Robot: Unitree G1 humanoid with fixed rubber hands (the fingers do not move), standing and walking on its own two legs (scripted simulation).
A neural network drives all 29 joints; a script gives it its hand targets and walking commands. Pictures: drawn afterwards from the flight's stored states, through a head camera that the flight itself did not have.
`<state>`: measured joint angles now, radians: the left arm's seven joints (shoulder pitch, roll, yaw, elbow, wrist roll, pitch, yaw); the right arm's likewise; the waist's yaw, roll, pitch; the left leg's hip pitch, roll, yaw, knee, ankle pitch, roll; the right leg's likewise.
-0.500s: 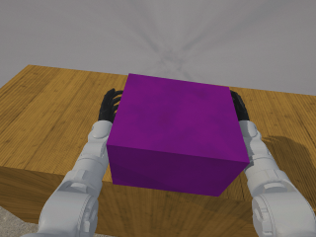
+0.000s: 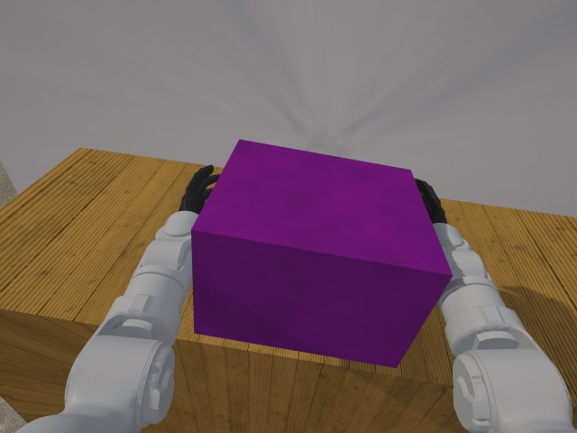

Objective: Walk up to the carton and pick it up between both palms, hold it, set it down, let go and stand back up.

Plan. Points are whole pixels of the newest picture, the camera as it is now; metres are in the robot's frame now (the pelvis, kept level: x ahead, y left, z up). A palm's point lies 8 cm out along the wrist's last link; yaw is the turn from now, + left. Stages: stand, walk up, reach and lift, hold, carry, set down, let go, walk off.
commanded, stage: reach and lift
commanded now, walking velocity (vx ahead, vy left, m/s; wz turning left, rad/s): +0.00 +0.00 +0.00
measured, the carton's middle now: (311, 244) +0.35 +0.01 +0.15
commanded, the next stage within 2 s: hold in 0.82 s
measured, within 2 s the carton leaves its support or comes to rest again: neither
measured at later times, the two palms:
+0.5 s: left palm (202, 200) +0.41 +0.17 +0.16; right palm (435, 224) +0.41 -0.18 +0.15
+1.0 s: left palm (194, 194) +0.39 +0.18 +0.19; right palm (443, 216) +0.40 -0.17 +0.18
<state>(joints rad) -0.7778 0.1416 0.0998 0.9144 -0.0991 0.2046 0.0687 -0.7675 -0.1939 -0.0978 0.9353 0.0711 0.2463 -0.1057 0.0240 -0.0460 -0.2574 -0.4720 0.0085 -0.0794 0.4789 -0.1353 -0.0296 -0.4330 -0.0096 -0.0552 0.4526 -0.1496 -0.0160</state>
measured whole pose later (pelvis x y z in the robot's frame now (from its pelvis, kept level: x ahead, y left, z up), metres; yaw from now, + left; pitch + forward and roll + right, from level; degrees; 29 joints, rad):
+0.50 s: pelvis +0.01 +0.00 +0.00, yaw +0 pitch +8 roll -1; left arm -0.77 0.15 0.10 0.78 -0.10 0.31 0.09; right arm -0.77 -0.20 -0.10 0.82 0.08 0.34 -0.11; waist 0.02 0.01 -0.24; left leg -0.47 0.01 -0.08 0.46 -0.14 -0.03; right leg -0.43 -0.01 -0.06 0.44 -0.15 -0.01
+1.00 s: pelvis +0.00 +0.00 +0.00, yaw +0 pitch +5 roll -1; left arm -0.75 0.15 0.10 0.66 -0.10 0.45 0.09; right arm -0.77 -0.20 -0.10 0.74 0.11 0.46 -0.12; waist 0.02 0.01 -0.24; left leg -0.41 0.01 -0.08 0.46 -0.14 -0.03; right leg -0.37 -0.01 -0.06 0.44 -0.15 -0.01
